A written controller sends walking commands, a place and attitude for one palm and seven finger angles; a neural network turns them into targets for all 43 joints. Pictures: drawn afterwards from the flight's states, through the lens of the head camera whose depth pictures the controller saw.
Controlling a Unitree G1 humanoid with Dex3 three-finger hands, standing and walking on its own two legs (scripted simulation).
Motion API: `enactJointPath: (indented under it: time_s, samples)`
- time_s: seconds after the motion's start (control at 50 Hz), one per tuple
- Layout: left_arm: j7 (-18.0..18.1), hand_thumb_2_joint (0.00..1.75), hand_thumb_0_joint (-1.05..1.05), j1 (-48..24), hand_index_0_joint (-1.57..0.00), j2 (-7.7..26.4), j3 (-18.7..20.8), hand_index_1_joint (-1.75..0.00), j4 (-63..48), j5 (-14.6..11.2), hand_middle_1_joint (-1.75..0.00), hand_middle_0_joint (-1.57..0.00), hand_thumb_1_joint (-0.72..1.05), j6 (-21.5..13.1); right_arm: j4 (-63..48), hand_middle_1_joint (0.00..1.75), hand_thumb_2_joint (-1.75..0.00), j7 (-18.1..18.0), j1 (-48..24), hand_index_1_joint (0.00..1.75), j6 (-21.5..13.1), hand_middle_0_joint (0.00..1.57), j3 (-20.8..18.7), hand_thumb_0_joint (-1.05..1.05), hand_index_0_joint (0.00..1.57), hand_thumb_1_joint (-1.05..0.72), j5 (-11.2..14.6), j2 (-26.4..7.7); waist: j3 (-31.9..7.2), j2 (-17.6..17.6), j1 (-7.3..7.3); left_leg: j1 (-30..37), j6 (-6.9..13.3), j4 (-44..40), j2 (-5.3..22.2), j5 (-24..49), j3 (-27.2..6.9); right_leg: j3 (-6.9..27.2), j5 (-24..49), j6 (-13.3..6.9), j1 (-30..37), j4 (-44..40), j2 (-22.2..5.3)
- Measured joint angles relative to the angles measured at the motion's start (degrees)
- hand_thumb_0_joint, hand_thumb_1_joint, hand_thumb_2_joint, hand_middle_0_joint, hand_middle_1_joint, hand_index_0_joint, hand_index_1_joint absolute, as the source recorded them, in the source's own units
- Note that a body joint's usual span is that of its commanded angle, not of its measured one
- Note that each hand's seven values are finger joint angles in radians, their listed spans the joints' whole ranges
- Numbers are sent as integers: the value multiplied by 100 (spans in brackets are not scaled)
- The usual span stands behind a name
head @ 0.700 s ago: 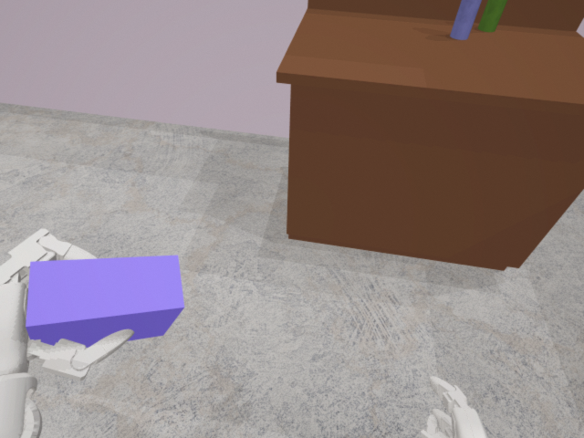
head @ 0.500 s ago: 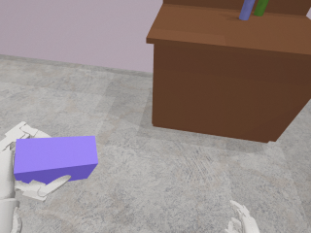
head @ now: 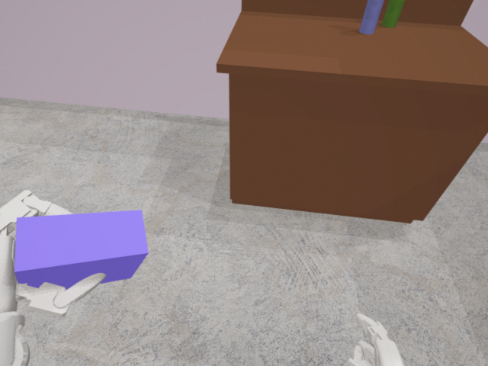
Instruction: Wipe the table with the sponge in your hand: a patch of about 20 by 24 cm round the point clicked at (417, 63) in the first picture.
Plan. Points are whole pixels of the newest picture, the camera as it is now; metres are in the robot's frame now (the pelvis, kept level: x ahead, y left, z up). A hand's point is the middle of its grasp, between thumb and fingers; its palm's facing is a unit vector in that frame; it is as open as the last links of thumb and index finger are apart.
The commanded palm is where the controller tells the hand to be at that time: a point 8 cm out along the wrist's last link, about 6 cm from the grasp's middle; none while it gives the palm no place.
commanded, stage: walk to a spot facing it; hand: left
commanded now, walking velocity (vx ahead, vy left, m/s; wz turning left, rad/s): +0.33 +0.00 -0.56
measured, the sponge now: (102, 250) +0.22 +0.21 +0.14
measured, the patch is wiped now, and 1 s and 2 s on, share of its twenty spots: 0.00 0.00 0.00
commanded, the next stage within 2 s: turn to face it in 1.00 s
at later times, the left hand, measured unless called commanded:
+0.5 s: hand (156, 171) +0.35 +0.17 +0.17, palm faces +0.25 -0.88 -0.41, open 10.0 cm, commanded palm +0.31 +0.21 +0.18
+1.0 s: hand (253, 119) +0.49 +0.03 +0.18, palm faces +0.11 -0.87 -0.49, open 10.0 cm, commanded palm +0.45 +0.09 +0.18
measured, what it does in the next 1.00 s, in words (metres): walks ahead, turning right: left foot, then right foot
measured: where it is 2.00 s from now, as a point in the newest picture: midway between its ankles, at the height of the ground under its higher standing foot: outside the picture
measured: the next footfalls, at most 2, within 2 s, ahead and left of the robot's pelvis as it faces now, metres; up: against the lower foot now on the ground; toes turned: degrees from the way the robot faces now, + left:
left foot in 0.40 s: +0.16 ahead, +0.11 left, +0.00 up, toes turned -1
right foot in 0.70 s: +0.22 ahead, -0.20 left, +0.00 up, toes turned -27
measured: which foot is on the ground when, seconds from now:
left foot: down 0.00-0.10, up 0.12-0.38, down 0.40-0.70, up 0.72-1.00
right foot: down 0.00-0.40, up 0.42-0.68, down 0.70-1.00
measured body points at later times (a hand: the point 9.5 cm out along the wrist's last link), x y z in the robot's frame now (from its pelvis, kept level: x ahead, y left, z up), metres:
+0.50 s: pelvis +0.09 -0.03 +0.00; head +0.09 -0.02 +0.45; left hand +0.33 +0.22 +0.19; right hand +0.19 -0.29 -0.09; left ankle +0.12 +0.11 -0.73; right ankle +0.04 -0.10 -0.68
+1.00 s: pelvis +0.21 -0.13 +0.00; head +0.24 -0.14 +0.45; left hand +0.47 +0.08 +0.21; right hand +0.27 -0.42 -0.09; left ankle +0.34 -0.01 -0.69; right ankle +0.18 -0.18 -0.73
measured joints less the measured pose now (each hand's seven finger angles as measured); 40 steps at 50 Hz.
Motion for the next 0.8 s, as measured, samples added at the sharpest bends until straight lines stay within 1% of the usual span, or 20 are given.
enactJointPath:
  time_s: [0.06,0.1,0.12,0.16,0.2,0.22,0.26,0.34,0.4,0.42,0.46,0.5,0.52,0.56,0.64,0.68,0.7,0.72,0.76,0.8]
  samples:
    - [-11,97,0,-83,-75,11,55,-132,84,11,-133,-76,-48,24,-4,30,-90,27,11,30,-31,20,15,1,21,-90,-31,67,10,51,27,9,-95,251,154,-201,97,-287,-294,2,17,182,19]
    - [-41,97,0,-180,-75,-12,7,-132,117,31,-133,-76,-48,45,-13,30,-90,73,32,30,-42,20,13,1,21,-90,-34,47,40,168,19,-50,-146,564,307,-426,100,-387,155,-143,71,104,112]
    - [-59,97,0,-232,-75,-3,-34,-132,99,47,-133,-76,-48,48,-9,30,-90,101,54,30,-34,20,2,1,21,-90,-28,35,29,165,10,-154,-115,835,316,-749,92,-395,452,-238,29,142,128]
    - [-78,98,0,-347,-75,-59,-161,-132,87,49,-133,-76,-48,17,106,30,-90,151,51,30,-1,20,-32,1,21,-90,-16,-32,35,123,7,-528,-117,1798,197,-1144,-34,-377,386,-366,-33,292,136]
    - [-85,98,0,-317,-75,-143,-245,-132,41,32,-133,-76,-48,-56,225,30,-90,183,33,30,58,20,-54,1,21,-90,-22,-128,63,100,-26,-867,-165,2586,103,-1093,-113,-315,297,-408,65,136,168]
    - [-94,98,0,-249,-75,-145,-249,-132,-13,30,-133,-76,-48,-96,258,30,-90,192,34,30,95,20,-67,1,21,-90,-23,-163,68,74,-50,-976,-185,2728,90,-1023,-97,-267,333,-405,129,1,180]
    - [-108,98,0,-83,-75,-50,-184,-132,-154,17,-133,-76,-48,-197,268,30,-90,184,62,30,158,20,-97,1,21,-90,-26,-202,68,-23,-100,-1047,-193,2469,111,-885,3,-152,449,-387,243,-265,179]
    - [-81,98,0,130,-75,206,42,-132,-369,-29,-133,-76,-48,-351,146,30,-90,142,180,30,187,20,-159,1,21,-90,-27,-286,55,-201,-120,-692,-139,907,145,-523,251,99,453,-364,364,-466,169]
    - [-29,98,0,143,-75,280,161,-132,-425,-54,-133,-76,-48,-387,9,30,-90,84,236,30,138,20,-212,1,20,-90,-7,-387,62,-185,-112,-151,-33,-188,168,-10,439,254,153,-289,332,-92,240]
    - [-15,98,0,101,-75,299,216,-132,-385,-69,-133,-76,-48,-397,3,30,-90,56,189,30,129,20,-231,1,20,-90,2,-359,97,-252,-108,-106,-58,-135,154,187,533,290,-39,-240,236,268,200]
    - [-7,98,0,16,-75,272,287,-132,-167,-52,-133,-76,-48,-390,36,30,-90,24,67,30,102,20,-239,1,20,-90,1,-250,122,-298,-110,3,-107,44,200,12,727,122,-547,-114,-163,1433,102]
    - [-23,98,0,-48,-75,220,269,-132,6,-13,-133,-76,-48,-296,63,30,-90,37,1,30,38,20,-208,1,20,-90,-2,-115,120,-233,-156,169,-141,4,301,-161,830,-157,-616,-10,-582,2373,-45]
    - [-33,98,0,-68,-75,191,231,-132,23,8,-133,-76,-47,-239,70,30,-90,52,-8,30,1,20,-178,1,20,-90,0,-48,130,-193,-163,264,-167,-59,366,-195,873,-288,-565,33,-746,2581,-138]
    - [-55,98,0,-63,-75,145,141,-132,-58,55,-133,-76,-47,-172,65,30,-90,89,7,30,-70,20,-99,1,20,-90,-10,73,167,-110,-160,456,-259,-202,511,-213,959,-531,-383,91,-950,2478,-331]
    - [-108,98,0,49,-75,217,97,-132,-317,81,-133,-76,-47,-211,-9,30,-90,151,94,30,-154,20,43,1,21,-90,-45,246,312,75,-177,787,-478,-281,834,-376,1109,-942,-15,125,-831,1158,-520]
    - [-129,98,0,45,-75,397,180,-132,-405,63,-133,-76,-47,-241,-71,30,-90,165,158,30,-162,20,65,1,21,-90,-40,287,401,171,-219,773,-512,82,1030,-648,1071,-1129,233,83,-528,376,-455]
    - [-130,98,0,-1,-75,538,243,-132,-462,57,-133,-76,-47,-240,-100,30,-90,175,187,30,-156,20,59,1,21,-90,-17,304,439,151,-247,620,-410,528,1100,-835,1007,-1143,536,-42,-388,83,-434]
    - [-133,98,0,-97,-75,581,276,-132,-469,65,-133,-76,-47,-258,-56,30,-90,188,132,30,-120,20,40,1,21,-90,3,272,512,171,-235,354,-272,1226,1124,-1021,806,-1163,737,-235,-456,270,-408]
    - [-159,98,0,-232,-75,458,282,-132,-440,11,-133,-76,-48,-265,164,30,-90,224,-90,30,-7,20,-9,1,21,-90,5,118,647,217,-204,-271,-130,2691,876,-1236,272,-1129,469,-436,-530,656,-348]
    - [-177,98,0,-161,-75,302,280,-132,-464,-34,-133,-76,-48,-258,321,30,-90,264,-244,30,108,20,-81,1,21,-90,16,-40,698,232,-243,-862,-127,3709,616,-1073,20,-1096,290,-474,-408,597,-291]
